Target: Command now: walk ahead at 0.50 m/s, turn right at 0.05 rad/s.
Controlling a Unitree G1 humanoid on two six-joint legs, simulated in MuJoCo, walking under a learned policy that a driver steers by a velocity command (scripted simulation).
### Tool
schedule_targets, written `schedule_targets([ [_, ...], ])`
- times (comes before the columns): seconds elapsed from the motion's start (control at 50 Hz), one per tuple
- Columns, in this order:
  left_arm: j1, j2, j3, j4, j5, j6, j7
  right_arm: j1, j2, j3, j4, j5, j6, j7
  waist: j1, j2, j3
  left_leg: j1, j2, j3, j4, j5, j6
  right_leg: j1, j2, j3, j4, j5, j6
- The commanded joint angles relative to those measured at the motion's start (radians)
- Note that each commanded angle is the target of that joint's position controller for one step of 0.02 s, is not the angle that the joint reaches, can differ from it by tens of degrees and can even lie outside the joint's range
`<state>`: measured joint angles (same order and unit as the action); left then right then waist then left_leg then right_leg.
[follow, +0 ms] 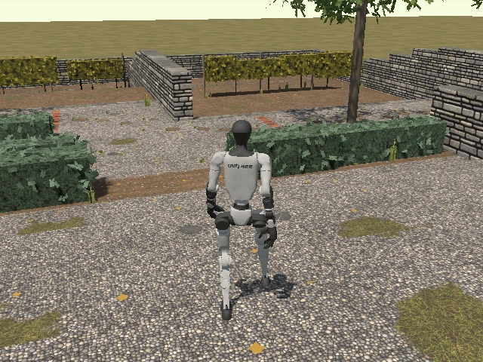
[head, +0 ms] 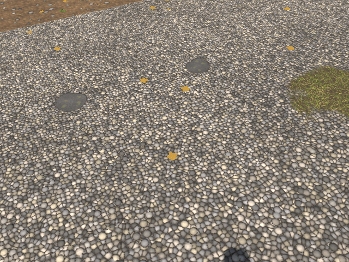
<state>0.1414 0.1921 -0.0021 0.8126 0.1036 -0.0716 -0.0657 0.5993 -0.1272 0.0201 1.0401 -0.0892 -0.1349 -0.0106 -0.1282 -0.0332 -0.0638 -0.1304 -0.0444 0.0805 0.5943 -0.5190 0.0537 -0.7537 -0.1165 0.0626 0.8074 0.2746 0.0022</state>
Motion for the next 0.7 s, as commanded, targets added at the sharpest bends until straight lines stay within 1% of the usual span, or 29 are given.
schedule_targets([
  [0.02, -0.188, 0.005, -0.015, -0.079, 0.004, -0.015, -0.01, 0.189, -0.043, 0.017, 0.009, 0.01, 0.018, -0.001, -0.064, 0.073, 0.157, 0.019, 0.197, -0.235, -0.001, 0.231, 0.207, -0.146, -0.028, -0.054, -0.248, 0.253, -0.018],
  [0.04, -0.173, 0.002, -0.019, -0.082, 0.003, -0.006, -0.019, 0.128, -0.07, 0.016, -0.013, -0.002, 0.027, 0.022, -0.033, 0.095, 0.193, -0.235, 0.187, -0.215, -0.039, 0.149, 0.206, 0.095, -0.011, -0.09, -0.2, 0.274, -0.037],
  [0.06, -0.16, 0.028, -0.015, -0.089, 0.003, 0.007, -0.025, 0.068, -0.094, 0.012, -0.033, -0.006, 0.028, 0.04, -0.004, 0.1, 0.218, -0.36, 0.194, -0.214, -0.061, 0.086, 0.201, 0.223, -0.008, -0.098, -0.158, 0.232, -0.046],
  [0.08, -0.152, 0.063, -0.007, -0.089, 0.007, 0.017, -0.02, 0.034, -0.101, 0.013, -0.045, 0.004, 0.016, 0.05, 0.029, 0.082, 0.239, -0.395, 0.214, -0.228, -0.043, 0.069, 0.19, 0.289, -0.01, -0.092, -0.142, 0.183, -0.05],
  [0.1, -0.177, 0.086, -0.003, -0.099, 0.002, 0.023, -0.015, 0.047, -0.124, 0.005, -0.041, 0.016, 0.006, 0.051, 0.021, 0.061, 0.26, -0.329, 0.227, -0.25, -0.009, 0.066, 0.178, 0.281, -0.02, -0.078, -0.195, 0.127, -0.045],
  [0.12, -0.261, 0.114, 0.037, -0.094, -0.155, 0.021, -0.001, 0.025, -0.229, -0.053, -0.062, 0.083, 0.027, 0.011, -0.025, 0.02, 0.285, -0.233, 0.209, -0.251, 0.031, 0.173, 0.126, 0.284, 0.039, -0.1, -0.294, 0.143, -0.015],
  [0.14, -0.2, 0.098, -0.012, -0.07, -0.005, 0.021, -0.007, 0.084, -0.165, -0.007, -0.011, 0.03, 0.025, 0.024, -0.012, 0.038, 0.243, -0.116, 0.208, -0.276, 0.121, 0.08, 0.111, 0.285, -0.056, -0.028, -0.404, 0.126, -0.023],
  [0.16, -0.136, 0.106, 0.004, -0.036, 0.014, 0.028, -0.006, 0.096, -0.182, -0.023, 0.005, 0.043, 0.033, 0.028, 0.011, 0.052, 0.247, 0.006, 0.204, -0.291, 0.206, 0.171, 0.105, 0.286, -0.057, -0.04, -0.491, 0.103, -0.023],
  [0.18, -0.001, 0.14, 0.012, 0.035, 0.008, 0.027, 0.002, 0.104, -0.19, -0.021, 0.028, 0.024, 0.05, 0.039, 0.042, 0.002, 0.216, 0.001, 0.174, -0.277, 0.376, 0.15, 0.075, 0.439, -0.077, -0.032, -0.57, 0.231, -0.015],
  [0.2, 0.273, 0.203, 0.051, 0.124, -0.008, 0.012, 0.02, 0.11, -0.194, -0.018, 0.045, 0.005, 0.066, 0.07, 0.155, -0.058, 0.147, -0.149, 0.126, -0.227, 0.603, 0.171, 0.025, 0.781, -0.069, -0.094, -0.605, 0.382, -0.033],
  [0.22, 0.498, 0.266, 0.093, 0.191, 0.003, 0.013, 0.027, 0.207, -0.133, -0.007, 0.084, -0.026, 0.072, 0.11, 0.224, -0.187, -0.002, -0.363, 0.023, -0.162, 0.93, -0.006, -0.051, 1.187, -0.111, -0.091, -0.411, 0.422, -0.116],
  [0.24, 0.549, 0.308, 0.092, 0.167, -0.037, 0.003, -0.012, 0.391, 0.007, 0.013, 0.096, -0.008, 0.074, 0.133, 0.125, -0.275, -0.414, -0.501, 0.021, -0.157, 1.252, -0.238, -0.062, 1.578, -0.268, 0.027, -0.014, 0.741, -0.314],
  [0.26, 0.59, 0.273, 0.088, 0.182, 0.006, 0.017, -0.018, 0.209, -0.105, -0.011, 0.038, 0.018, 0.069, 0.151, 0.227, -0.203, -0.339, -0.69, 0.001, -0.127, 1.487, -0.323, -0.087, 1.529, -0.294, 0.096, -0.025, 0.813, -0.348],
  [0.28, 0.519, 0.258, 0.083, 0.173, -0.007, 0.022, -0.009, -0.047, -0.14, -0.023, -0.081, 0.037, 0.049, 0.148, 0.26, -0.132, -0.22, -0.851, 0.023, -0.114, 1.401, -0.232, -0.063, 1.347, -0.305, 0.132, -0.202, 0.342, -0.31],
  [0.3, 0.399, 0.225, 0.072, 0.146, -0.014, 0.025, -0.008, -0.133, -0.132, -0.028, -0.12, 0.06, 0.031, 0.123, 0.217, -0.049, -0.031, -0.915, 0.086, -0.158, 1.333, -0.072, -0.015, 1.054, -0.351, 0.196, -0.371, -0.211, -0.311],
  [0.32, 0.31, 0.175, 0.054, 0.12, 0.006, 0.016, -0.011, -0.115, -0.129, -0.035, -0.103, 0.057, 0.015, 0.092, 0.153, -0.011, 0.058, -0.78, 0.142, -0.209, 1.229, 0.101, 0.011, 0.757, -0.379, 0.201, -0.424, -0.113, -0.319],
  [0.34, 0.241, 0.034, 0.007, 0.088, 0.018, -0.017, 0.008, -0.152, -0.078, -0.021, -0.116, 0.04, 0.007, 0.07, 0.079, 0.056, 0.093, -0.643, 0.21, -0.268, 0.916, 0.311, 0.038, 0.578, -0.326, 0.1, -0.478, -0.006, -0.269],
  [0.36, 0.226, 0.03, 0.006, 0.088, 0.012, -0.032, 0.018, -0.193, -0.046, -0.017, -0.123, 0.021, 0.016, 0.07, 0.051, -0.008, 0.146, -0.609, 0.227, -0.231, 0.8, 0.32, 0.052, 0.501, -0.301, 0.048, -0.522, 0.011, -0.26],
  [0.38, 0.209, 0.009, 0.002, 0.072, -0.015, -0.046, 0.035, -0.176, -0.035, -0.019, -0.102, 0.014, 0.028, 0.082, 0.062, 0.0, 0.143, -0.534, 0.219, -0.222, 0.614, 0.412, 0.057, 0.439, -0.266, -0.021, -0.626, -0.048, -0.287],
  [0.4, 0.234, 0.037, 0.009, 0.078, -0.034, -0.052, 0.044, -0.19, -0.039, -0.026, -0.095, 0.009, 0.036, 0.092, 0.058, -0.046, 0.159, -0.531, 0.213, -0.202, 0.521, 0.436, 0.049, 0.465, -0.258, -0.041, -0.646, -0.023, -0.298],
  [0.42, 0.255, 0.054, 0.014, 0.101, -0.027, -0.056, 0.046, -0.203, -0.049, -0.026, -0.107, 0.016, 0.04, 0.1, 0.051, -0.053, 0.141, -0.545, 0.217, -0.207, 0.442, 0.45, 0.044, 0.517, -0.27, -0.044, -0.642, 0.042, -0.305],
  [0.44, 0.276, 0.082, 0.025, 0.114, -0.022, -0.06, 0.046, -0.247, -0.072, -0.027, -0.13, 0.023, 0.038, 0.1, 0.067, -0.023, 0.127, -0.57, 0.221, -0.202, 0.356, 0.448, 0.032, 0.584, -0.27, -0.081, -0.632, 0.132, -0.309],
  [0.5, 0.22, 0.146, 0.056, 0.101, -0.015, -0.06, 0.05, -0.384, -0.08, -0.017, -0.195, 0.054, 0.044, 0.099, 0.069, 0.031, 0.105, -0.513, 0.18, -0.134, 0.198, 0.525, -0.001, 0.642, -0.224, -0.222, -0.589, 0.425, -0.251],
  [0.54, 0.16, 0.168, 0.066, 0.078, -0.013, -0.067, 0.062, -0.435, -0.126, -0.032, -0.221, 0.066, 0.049, 0.106, 0.06, 0.014, 0.106, -0.455, 0.15, -0.115, 0.187, 0.587, -0.003, 0.624, -0.19, -0.288, -0.576, 0.405, -0.196],
  [0.56, 0.157, 0.178, 0.073, 0.075, -0.018, -0.071, 0.071, -0.451, -0.157, -0.045, -0.231, 0.065, 0.052, 0.107, 0.061, 0.004, 0.114, -0.445, 0.136, -0.104, 0.182, 0.583, -0.002, 0.639, -0.176, -0.309, -0.562, 0.371, -0.176],
  [0.62, 0.231, 0.207, 0.1, 0.1, -0.037, -0.066, 0.092, -0.496, -0.213, -0.076, -0.254, 0.049, 0.055, 0.095, 0.08, -0.021, 0.134, -0.444, 0.09, -0.055, 0.105, 0.488, 0.005, 0.77, -0.176, -0.343, -0.487, 0.405, -0.133],
  [0.66, 0.237, 0.237, 0.121, 0.092, -0.041, -0.052, 0.096, -0.48, -0.237, -0.095, -0.253, 0.054, 0.048, 0.077, 0.068, -0.045, 0.112, -0.349, 0.029, -0.008, 0.053, 0.46, 0.014, 0.804, -0.181, -0.356, -0.388, 0.529, -0.11],
  [0.68, 0.229, 0.245, 0.127, 0.089, -0.047, -0.047, 0.09, -0.434, -0.272, -0.113, -0.241, 0.06, 0.035, 0.066, 0.04, -0.009, 0.085, -0.231, -0.016, 0.015, -0.046, 0.57, 0.045, 0.785, -0.152, -0.369, -0.274, 0.535, -0.082],
  [0.7, 0.265, 0.214, 0.12, 0.087, -0.047, -0.042, 0.066, -0.354, -0.328, -0.139, -0.223, 0.055, 0.019, 0.037, 0.03, 0.061, -0.035, 0.033, -0.007, -0.044, -0.049, 0.905, 0.129, 0.667, -0.098, -0.366, -0.069, 0.372, -0.023],
])
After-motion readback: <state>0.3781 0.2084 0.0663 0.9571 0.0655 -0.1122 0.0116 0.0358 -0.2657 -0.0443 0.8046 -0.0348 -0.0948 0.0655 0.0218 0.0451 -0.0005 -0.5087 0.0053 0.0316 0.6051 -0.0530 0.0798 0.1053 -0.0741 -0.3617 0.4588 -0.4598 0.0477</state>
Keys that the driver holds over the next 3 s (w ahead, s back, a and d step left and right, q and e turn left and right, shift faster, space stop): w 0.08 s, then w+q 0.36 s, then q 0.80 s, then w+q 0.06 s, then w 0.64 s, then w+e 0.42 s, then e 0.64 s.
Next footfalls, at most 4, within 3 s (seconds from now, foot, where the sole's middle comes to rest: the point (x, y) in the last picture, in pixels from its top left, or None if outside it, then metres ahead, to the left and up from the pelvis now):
0.20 right None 0.31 -0.18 -0.93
0.68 left None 0.56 0.10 -0.93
1.22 right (185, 250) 0.64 -0.10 -0.93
1.78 left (104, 257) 0.65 0.24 -0.93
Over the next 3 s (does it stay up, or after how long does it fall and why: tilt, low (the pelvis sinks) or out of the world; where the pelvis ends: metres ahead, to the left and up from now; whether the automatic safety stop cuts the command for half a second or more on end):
stays up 1.12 0.51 -0.33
